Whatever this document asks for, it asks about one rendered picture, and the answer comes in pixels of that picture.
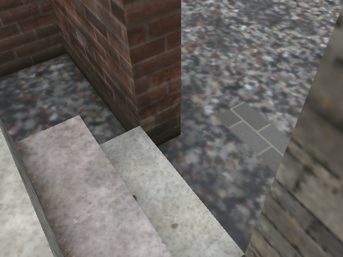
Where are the stairs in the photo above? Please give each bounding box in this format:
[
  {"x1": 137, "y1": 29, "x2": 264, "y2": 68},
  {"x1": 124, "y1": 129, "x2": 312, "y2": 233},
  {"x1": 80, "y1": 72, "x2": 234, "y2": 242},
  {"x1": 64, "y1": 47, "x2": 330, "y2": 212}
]
[{"x1": 0, "y1": 115, "x2": 244, "y2": 257}]

